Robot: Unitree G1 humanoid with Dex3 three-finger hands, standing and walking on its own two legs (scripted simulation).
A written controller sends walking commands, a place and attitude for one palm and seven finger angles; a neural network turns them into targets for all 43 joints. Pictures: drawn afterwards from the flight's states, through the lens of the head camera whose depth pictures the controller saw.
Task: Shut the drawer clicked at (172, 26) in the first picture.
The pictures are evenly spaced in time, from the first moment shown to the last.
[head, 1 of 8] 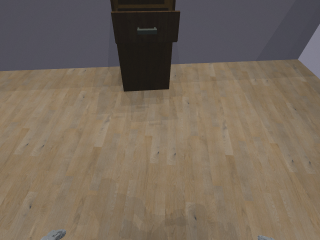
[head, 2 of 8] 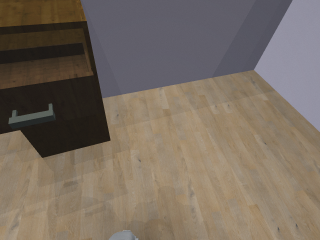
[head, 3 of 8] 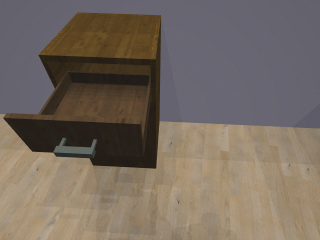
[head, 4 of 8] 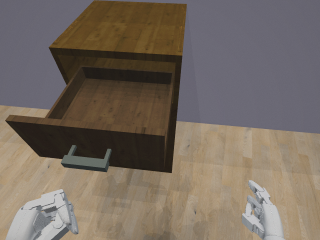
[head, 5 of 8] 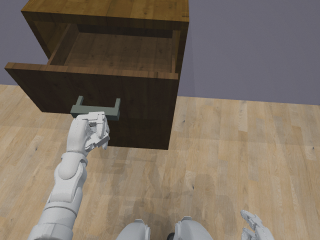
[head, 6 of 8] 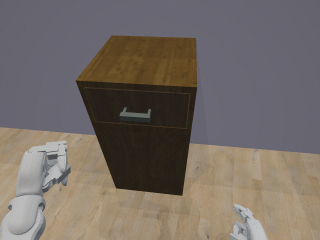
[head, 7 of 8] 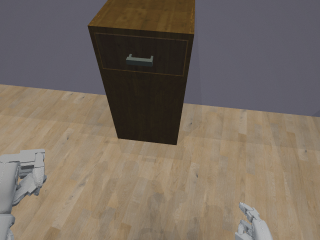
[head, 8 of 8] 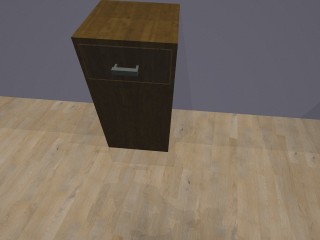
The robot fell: no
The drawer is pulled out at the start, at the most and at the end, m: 0.30 0.30 0.00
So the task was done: yes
